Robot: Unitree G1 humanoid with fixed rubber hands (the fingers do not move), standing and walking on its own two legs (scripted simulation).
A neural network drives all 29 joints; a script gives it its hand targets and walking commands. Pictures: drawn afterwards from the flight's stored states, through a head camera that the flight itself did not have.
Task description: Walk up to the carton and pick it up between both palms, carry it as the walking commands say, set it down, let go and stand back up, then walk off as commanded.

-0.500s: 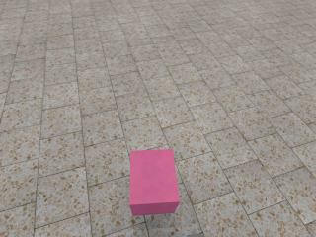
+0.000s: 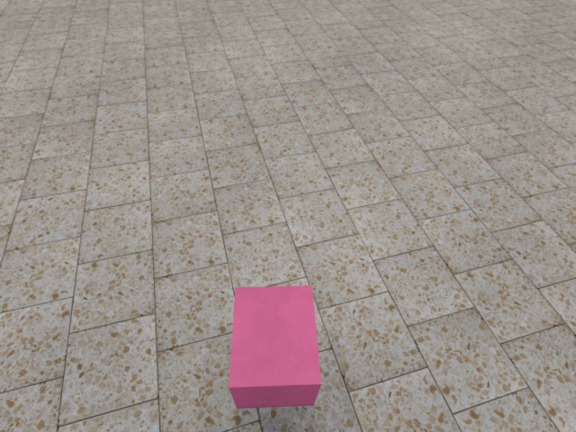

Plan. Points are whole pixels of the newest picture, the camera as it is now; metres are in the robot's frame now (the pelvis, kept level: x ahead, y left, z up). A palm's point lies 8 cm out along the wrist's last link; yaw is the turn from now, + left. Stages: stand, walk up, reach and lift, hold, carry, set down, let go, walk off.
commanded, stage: stand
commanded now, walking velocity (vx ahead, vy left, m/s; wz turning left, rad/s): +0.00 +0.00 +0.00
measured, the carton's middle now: (274, 346) +0.45 +0.03 -0.65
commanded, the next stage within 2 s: reach and lift in 0.28 s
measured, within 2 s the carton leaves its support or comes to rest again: neither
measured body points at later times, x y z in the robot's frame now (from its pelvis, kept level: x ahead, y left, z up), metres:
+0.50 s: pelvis -0.02 +0.00 -0.02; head +0.04 +0.00 +0.43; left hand +0.16 +0.25 -0.13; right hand +0.16 -0.25 -0.14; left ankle -0.01 +0.15 -0.74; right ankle -0.01 -0.13 -0.74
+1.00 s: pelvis -0.06 +0.01 -0.07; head +0.07 +0.01 +0.36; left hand +0.18 +0.25 -0.18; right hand +0.20 -0.23 -0.18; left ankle -0.01 +0.15 -0.74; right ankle -0.01 -0.13 -0.74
